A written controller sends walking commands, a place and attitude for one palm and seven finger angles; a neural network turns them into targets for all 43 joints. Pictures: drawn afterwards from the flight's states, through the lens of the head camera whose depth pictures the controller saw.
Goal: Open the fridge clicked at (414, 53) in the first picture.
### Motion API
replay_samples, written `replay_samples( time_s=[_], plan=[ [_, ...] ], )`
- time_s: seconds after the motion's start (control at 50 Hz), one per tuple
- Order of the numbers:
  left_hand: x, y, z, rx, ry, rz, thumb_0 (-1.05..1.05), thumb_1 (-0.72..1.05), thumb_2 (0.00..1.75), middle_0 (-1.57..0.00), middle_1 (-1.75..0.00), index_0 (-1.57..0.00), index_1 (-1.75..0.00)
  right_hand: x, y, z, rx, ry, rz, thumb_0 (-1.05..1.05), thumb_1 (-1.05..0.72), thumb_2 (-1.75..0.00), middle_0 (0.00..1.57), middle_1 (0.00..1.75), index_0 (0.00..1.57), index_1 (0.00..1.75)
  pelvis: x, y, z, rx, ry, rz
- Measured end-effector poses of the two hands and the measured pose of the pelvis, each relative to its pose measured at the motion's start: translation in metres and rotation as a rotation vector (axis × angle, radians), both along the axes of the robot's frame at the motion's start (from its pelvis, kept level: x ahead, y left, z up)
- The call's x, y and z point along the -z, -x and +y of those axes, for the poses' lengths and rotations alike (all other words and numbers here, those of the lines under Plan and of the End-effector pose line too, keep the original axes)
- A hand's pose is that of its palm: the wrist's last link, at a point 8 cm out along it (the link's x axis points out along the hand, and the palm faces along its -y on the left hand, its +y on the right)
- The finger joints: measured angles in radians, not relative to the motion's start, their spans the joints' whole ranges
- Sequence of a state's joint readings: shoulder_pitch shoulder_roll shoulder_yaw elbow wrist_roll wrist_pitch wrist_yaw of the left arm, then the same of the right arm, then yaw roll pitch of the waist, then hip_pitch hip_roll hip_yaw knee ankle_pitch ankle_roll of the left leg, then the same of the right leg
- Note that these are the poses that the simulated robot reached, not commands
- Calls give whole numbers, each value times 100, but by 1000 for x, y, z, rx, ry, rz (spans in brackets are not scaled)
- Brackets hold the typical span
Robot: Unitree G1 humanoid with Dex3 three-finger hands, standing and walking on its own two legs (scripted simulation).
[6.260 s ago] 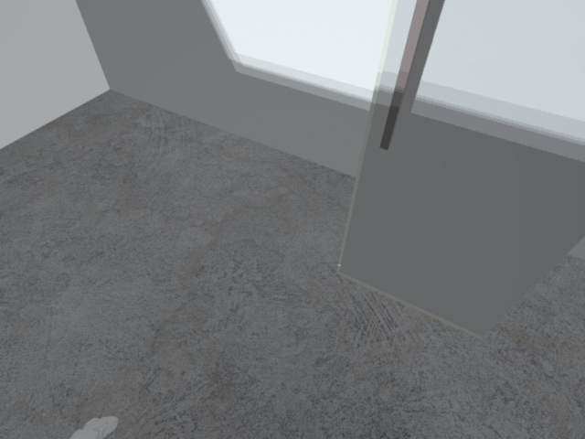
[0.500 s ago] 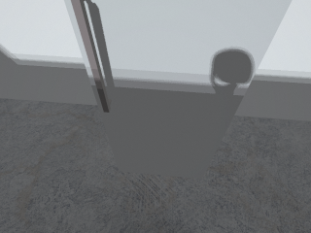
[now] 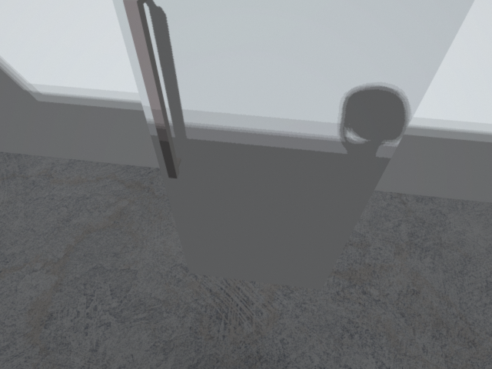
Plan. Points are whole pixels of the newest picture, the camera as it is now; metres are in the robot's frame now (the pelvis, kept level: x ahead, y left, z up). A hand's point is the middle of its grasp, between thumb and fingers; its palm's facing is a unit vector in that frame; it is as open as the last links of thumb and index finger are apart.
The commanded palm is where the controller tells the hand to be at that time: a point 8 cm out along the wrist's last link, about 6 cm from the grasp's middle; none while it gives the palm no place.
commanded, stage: shuffle to correct the standing spot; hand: left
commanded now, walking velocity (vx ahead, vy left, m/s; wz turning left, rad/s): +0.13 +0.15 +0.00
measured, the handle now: (161, 102) +0.54 +0.21 +0.15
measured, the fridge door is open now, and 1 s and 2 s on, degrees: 0 0 0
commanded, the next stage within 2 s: come to a stop and stand still in 0.20 s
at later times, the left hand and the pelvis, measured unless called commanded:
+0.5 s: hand out of the picture +0.12 +0.23 -0.17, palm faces +0.01 -0.97 -0.24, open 7.3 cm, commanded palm none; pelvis +0.07 +0.04 -0.01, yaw -1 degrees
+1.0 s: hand out of the picture +0.10 +0.21 -0.17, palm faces +0.01 -0.97 -0.26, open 7.3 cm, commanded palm none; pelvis +0.05 +0.03 -0.01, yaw -1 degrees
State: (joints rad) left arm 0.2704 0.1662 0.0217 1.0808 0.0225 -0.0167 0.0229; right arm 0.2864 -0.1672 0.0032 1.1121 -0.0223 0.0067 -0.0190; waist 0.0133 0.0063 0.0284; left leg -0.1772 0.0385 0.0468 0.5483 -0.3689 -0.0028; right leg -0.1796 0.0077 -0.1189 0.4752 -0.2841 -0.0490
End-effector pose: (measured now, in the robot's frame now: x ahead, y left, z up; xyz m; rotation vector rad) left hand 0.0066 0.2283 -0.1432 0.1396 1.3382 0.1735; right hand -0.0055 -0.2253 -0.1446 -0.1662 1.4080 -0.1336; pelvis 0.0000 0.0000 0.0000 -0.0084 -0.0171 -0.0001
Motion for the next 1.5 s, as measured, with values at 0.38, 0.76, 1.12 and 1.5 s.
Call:
replay_samples(
  time_s=[0.38, 0.76, 1.12, 1.5],
  plan=[
    [0, -50, 43, 24, 12, 62, 1, 92, 90, -20, -30, -20, -30, -5, -2, 82, 77, -55, 65, 0, -91, -90, 20, 30, 19, 30, -3, -50, 50, 25, -21, 22],
    [8, -139, 27, 35, 14, -115, 0, 93, 90, -20, -30, -20, -30, 3, -67, 53, 86, 9, -11, 2, -93, -90, 20, 30, 19, 30, 7, -69, 38, 9, -33, 4],
    [-17, -64, 29, 49, -77, -62, 1, 91, 90, -20, -30, -20, -30, 7, -90, 17, 23, -36, -218, 1, -92, -90, 20, 30, 19, 30, 3, -39, 19, 15, -30, -30],
    [-15, -50, 1, 44, -48, -12, 1, 91, 90, -20, -30, -20, -30, 7, 20, -2, 60, -40, 88, 1, -91, -90, 20, 30, 19, 30, -2, -33, -4, -1, -33, -5]
  ],
)
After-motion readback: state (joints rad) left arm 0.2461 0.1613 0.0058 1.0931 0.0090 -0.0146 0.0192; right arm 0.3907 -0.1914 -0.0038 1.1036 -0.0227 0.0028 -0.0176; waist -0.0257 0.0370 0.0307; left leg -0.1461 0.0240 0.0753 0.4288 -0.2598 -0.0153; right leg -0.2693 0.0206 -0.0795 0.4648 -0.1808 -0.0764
